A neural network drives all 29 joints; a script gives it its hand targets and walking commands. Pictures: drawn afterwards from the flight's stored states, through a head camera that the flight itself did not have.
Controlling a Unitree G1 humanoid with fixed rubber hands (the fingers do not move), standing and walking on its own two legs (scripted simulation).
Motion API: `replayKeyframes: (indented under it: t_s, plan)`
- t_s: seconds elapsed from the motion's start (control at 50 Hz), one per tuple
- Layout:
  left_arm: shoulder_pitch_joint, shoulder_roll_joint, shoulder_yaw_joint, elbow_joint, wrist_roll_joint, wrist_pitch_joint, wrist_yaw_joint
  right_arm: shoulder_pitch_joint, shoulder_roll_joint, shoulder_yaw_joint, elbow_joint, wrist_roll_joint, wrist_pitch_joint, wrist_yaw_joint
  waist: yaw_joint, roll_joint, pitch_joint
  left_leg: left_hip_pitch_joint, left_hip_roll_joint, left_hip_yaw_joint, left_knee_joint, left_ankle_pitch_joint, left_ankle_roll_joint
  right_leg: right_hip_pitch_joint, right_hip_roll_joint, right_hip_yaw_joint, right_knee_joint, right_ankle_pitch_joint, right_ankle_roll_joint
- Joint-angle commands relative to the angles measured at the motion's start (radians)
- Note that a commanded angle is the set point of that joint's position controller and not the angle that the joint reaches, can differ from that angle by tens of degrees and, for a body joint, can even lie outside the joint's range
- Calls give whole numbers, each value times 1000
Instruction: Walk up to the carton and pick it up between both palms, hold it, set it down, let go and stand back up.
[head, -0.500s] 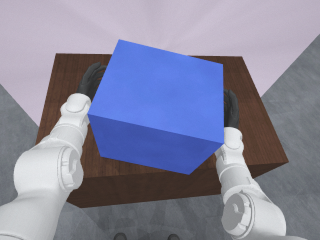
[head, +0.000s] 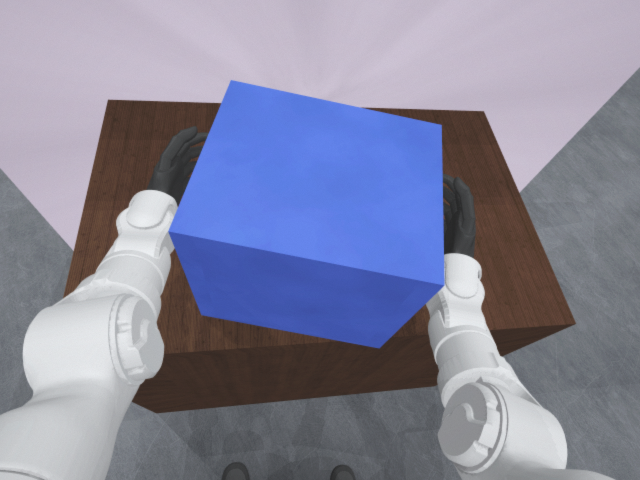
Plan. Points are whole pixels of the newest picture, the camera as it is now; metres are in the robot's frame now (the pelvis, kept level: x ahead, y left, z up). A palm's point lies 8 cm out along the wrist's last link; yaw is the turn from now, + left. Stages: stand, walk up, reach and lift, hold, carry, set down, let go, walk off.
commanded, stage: set down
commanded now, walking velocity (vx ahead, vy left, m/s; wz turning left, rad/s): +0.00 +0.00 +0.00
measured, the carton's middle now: (312, 227) +0.44 -0.01 -0.02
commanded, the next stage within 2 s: none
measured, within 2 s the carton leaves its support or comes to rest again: neither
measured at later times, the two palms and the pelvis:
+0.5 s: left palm (168, 188) +0.46 +0.17 +0.04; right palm (455, 243) +0.38 -0.19 +0.04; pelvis +0.00 +0.00 +0.00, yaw +0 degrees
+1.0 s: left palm (170, 186) +0.48 +0.17 +0.01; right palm (463, 244) +0.39 -0.22 +0.01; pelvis -0.01 +0.00 -0.03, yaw -1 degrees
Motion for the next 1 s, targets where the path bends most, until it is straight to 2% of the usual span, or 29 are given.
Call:
replayKeyframes:
  t_s: [0.0, 0.02, 0.04, 0.06, 0.1, 0.16, 0.18, 0.2, 0.24, 0.26, 0.32, 0.34, 0.42, 0.44, 0.48, 0.52, 0.54, 0.58, 0.64, 0.7, 0.74, 0.78, 0.8, 0.82, 0.84, 0.88, 0.9, 0.94, 0.98]
  plan:
    - [-422, -527, -121, -35, 56, -33, -109, -371, 400, 262, 87, -102, 20, 106, -15, 187, -466, 359, -37, 44, 15, 217, -68, 64, 65, -64, 13, 177, -48]
    - [-415, -515, -116, -45, 70, -34, -106, -366, 402, 258, 91, -106, 19, 109, -7, 201, -460, 357, -34, 41, 13, 215, -66, 51, 63, -64, 10, 168, -51]
    - [-428, -519, -126, -46, 65, -33, -103, -372, 395, 252, 86, -106, 16, 109, -15, 206, -475, 367, -36, 41, 15, 226, -65, 50, 65, -70, 12, 181, -49]
    - [-402, -530, -107, -29, 75, -30, -105, -366, 399, 262, 89, -101, 19, 110, 0, 202, -459, 364, -40, 43, 20, 219, -65, 49, 62, -65, 12, 175, -49]
    - [-408, -528, -106, -34, 74, -30, -105, -366, 400, 248, 94, -109, 19, 109, -11, 196, -458, 345, -40, 39, 19, 196, -61, 36, 64, -67, 15, 166, -48]
    - [-386, -521, -94, -11, 78, -21, -112, -358, 403, 246, 92, -111, 29, 107, -5, 166, -427, 328, -44, 43, 9, 153, -47, 54, 58, -55, 12, 145, -43]
    - [-391, -513, -87, -25, 91, -23, -112, -339, 409, 243, 90, -117, 28, 109, 0, 174, -429, 324, -47, 50, 5, 148, -47, 61, 56, -56, 15, 152, -41]
    - [-402, -522, -94, -31, 85, -29, -110, -354, 405, 231, 93, -126, 28, 108, -14, 173, -444, 327, -44, 45, 4, 159, -52, 56, 61, -66, 18, 157, -42]
    - [-401, -516, -81, -33, 97, -25, -109, -347, 400, 222, 103, -126, 27, 111, -12, 185, -438, 335, -40, 44, 10, 153, -54, 29, 66, -63, 15, 137, -41]
    - [-389, -514, -78, -28, 100, -19, -110, -349, 393, 223, 96, -126, 29, 112, -3, 186, -414, 332, -40, 44, 7, 139, -54, 25, 64, -66, 14, 118, -45]
    - [-381, -499, -75, -35, 93, -18, -111, -327, 392, 219, 111, -128, 35, 106, -16, 164, -407, 323, -45, 42, 11, 145, -45, 28, 61, -67, 14, 140, -40]
    - [-376, -500, -69, -30, 105, -14, -113, -331, 394, 211, 108, -133, 36, 109, -9, 176, -397, 326, -42, 40, 5, 128, -45, 30, 62, -65, 12, 122, -40]
    - [-371, -471, -66, -34, 100, -9, -107, -327, 354, 203, 112, -127, 35, 105, -3, 164, -403, 317, -42, 44, 11, 128, -49, 12, 65, -65, 25, 115, -40]
    - [-374, -471, -69, -37, 94, -13, -105, -325, 362, 197, 97, -132, 35, 98, -14, 172, -418, 314, -44, 47, 18, 137, -46, 24, 62, -64, 27, 126, -42]
    - [-376, -431, -66, -51, 98, -13, -100, -320, 328, 185, 119, -127, 32, 96, -8, 184, -407, 321, -41, 45, 17, 138, -51, 11, 66, -70, 28, 121, -41]
    - [-365, -424, -62, -37, 90, -14, -94, -325, 314, 185, 123, -128, 30, 87, -16, 166, -395, 309, -43, 49, 17, 115, -46, 12, 65, -69, 29, 108, -43]
    - [-361, -381, -70, -50, 79, -16, -87, -301, 284, 177, 134, -107, 32, 80, -23, 168, -404, 318, -40, 44, 16, 122, -46, 0, 69, -71, 31, 112, -41]
    - [-357, -337, -75, -32, 55, -10, -76, -318, 239, 192, 137, -86, 30, 70, -15, 171, -405, 303, -42, 52, 26, 121, -48, 4, 64, -65, 40, 109, -43]
    - [-363, -200, -96, -36, 3, -20, -45, -319, 124, 204, 147, -26, 21, 36, -21, 174, -433, 278, -38, 46, 46, 101, -47, -21, 64, -64, 61, 93, -42]
    - [-377, 3, -212, -53, -151, -52, 22, -344, -105, 247, 162, 110, -3, -29, -56, 191, -552, 269, -32, 35, 97, 117, -57, -58, 61, -61, 106, 134, -42]
    - [-409, 67, -331, -22, -289, -67, 59, -388, -177, 325, 198, 253, -12, -66, -78, 203, -642, 245, -32, 20, 158, 156, -71, -93, 63, -55, 155, 175, -38]
    - [-436, 84, -396, 57, -390, -77, 66, -449, -207, 389, 207, 350, -15, -82, -72, 189, -718, 207, -34, 11, 214, 176, -69, -141, 66, -52, 201, 205, -35]
    - [-455, 105, -431, 54, -428, -86, 68, -459, -220, 404, 206, 378, -19, -92, -83, 186, -768, 186, -37, 10, 241, 191, -65, -146, 66, -47, 224, 233, -33]
    - [-435, 117, -441, 88, -453, -91, 73, -473, -238, 445, 204, 420, -20, -95, -63, 184, -800, 186, -38, 7, 267, 234, -67, -159, 68, -46, 247, 264, -31]
    - [-464, 148, -456, 93, -470, -91, 76, -483, -283, 461, 225, 446, -20, -102, -62, 213, -824, 180, -38, 2, 287, 275, -76, -162, 72, -46, 265, 286, -33]
    - [-468, 178, -479, 130, -505, -92, 73, -509, -317, 507, 249, 510, -17, -99, -49, 212, -836, 187, -41, -3, 309, 315, -74, -193, 79, -47, 280, 310, -31]
    - [-465, 174, -501, 129, -519, -93, 71, -499, -339, 517, 267, 530, -16, -100, -64, 227, -842, 197, -43, 0, 323, 335, -86, -201, 80, -49, 285, 320, -32]
    - [-480, 207, -508, 138, -530, -91, 66, -514, -370, 558, 286, 575, -12, -93, -54, 228, -843, 200, -51, -6, 344, 376, -86, -228, 83, -56, 303, 335, -30]
    - [-483, 210, -523, 158, -539, -87, 61, -510, -381, 590, 311, 607, -10, -85, -60, 229, -857, 208, -56, -2, 360, 388, -82, -251, 82, -60, 312, 332, -31]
